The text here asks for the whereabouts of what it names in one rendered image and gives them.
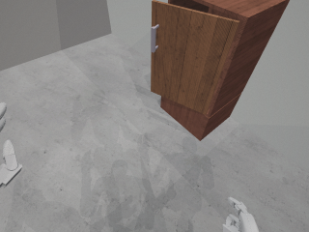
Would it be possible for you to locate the robot left hand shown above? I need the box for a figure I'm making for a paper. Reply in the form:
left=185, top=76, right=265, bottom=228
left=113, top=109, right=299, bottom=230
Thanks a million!
left=0, top=102, right=22, bottom=188

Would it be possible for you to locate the handle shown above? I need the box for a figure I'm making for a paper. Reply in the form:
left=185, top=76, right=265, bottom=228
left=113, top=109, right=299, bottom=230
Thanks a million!
left=151, top=24, right=159, bottom=53

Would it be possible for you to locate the robot right hand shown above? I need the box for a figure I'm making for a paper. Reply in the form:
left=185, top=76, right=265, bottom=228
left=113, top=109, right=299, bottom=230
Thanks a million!
left=222, top=196, right=259, bottom=232

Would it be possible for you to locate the cupboard door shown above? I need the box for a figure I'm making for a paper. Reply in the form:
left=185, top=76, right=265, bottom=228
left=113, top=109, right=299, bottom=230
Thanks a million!
left=151, top=0, right=240, bottom=115

